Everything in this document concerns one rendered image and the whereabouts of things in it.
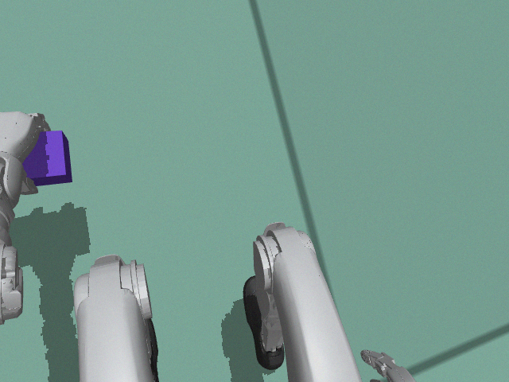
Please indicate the right robot foot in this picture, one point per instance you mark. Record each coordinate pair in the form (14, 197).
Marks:
(267, 359)

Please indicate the left robot hand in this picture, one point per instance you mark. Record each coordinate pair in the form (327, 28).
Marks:
(19, 133)

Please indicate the right robot hand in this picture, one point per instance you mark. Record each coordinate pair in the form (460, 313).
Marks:
(386, 367)

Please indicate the small box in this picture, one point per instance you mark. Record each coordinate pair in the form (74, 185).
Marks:
(49, 161)

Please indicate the left robot arm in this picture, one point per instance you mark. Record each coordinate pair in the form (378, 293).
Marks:
(11, 276)

